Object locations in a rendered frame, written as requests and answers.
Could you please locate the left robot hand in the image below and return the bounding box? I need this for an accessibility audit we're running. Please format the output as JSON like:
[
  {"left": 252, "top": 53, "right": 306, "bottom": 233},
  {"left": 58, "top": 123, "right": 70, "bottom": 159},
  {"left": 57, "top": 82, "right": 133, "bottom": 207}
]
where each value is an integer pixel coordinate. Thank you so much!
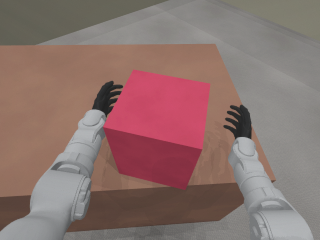
[{"left": 92, "top": 81, "right": 123, "bottom": 118}]

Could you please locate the left robot forearm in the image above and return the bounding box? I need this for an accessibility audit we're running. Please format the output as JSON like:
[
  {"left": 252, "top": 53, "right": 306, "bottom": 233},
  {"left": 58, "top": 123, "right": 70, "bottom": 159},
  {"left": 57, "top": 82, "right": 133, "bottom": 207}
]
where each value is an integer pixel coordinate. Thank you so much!
[{"left": 30, "top": 109, "right": 107, "bottom": 211}]

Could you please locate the robot right upper arm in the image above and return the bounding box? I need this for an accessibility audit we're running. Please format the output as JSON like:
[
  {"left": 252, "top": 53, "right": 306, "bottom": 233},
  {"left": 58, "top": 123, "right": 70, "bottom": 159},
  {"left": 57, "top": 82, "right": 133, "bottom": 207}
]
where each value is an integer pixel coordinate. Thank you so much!
[{"left": 249, "top": 210, "right": 313, "bottom": 240}]

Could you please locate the pedestal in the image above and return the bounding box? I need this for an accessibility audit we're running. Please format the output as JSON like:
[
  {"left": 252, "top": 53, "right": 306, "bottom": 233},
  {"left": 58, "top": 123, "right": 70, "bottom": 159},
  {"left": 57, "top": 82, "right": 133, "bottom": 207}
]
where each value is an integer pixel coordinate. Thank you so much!
[{"left": 0, "top": 44, "right": 276, "bottom": 233}]

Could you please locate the right robot forearm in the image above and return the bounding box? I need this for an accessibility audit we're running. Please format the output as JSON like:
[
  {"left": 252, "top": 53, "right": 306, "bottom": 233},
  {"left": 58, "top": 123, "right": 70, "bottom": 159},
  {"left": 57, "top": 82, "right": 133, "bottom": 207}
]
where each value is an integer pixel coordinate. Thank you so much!
[{"left": 228, "top": 137, "right": 314, "bottom": 240}]

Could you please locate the right robot hand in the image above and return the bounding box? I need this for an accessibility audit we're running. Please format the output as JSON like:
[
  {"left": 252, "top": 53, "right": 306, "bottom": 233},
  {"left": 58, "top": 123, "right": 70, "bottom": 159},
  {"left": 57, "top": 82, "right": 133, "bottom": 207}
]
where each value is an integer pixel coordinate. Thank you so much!
[{"left": 223, "top": 104, "right": 252, "bottom": 139}]

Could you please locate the robot left upper arm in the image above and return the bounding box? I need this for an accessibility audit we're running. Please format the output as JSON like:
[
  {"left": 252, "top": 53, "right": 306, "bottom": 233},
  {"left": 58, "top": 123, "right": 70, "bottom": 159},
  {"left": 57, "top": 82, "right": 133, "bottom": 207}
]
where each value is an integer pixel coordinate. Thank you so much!
[{"left": 0, "top": 170, "right": 92, "bottom": 240}]

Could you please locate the carton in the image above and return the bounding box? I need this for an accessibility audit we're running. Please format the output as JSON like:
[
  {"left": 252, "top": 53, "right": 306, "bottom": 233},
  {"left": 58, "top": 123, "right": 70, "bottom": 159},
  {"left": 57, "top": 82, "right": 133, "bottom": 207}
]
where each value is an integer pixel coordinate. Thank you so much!
[{"left": 103, "top": 69, "right": 211, "bottom": 190}]

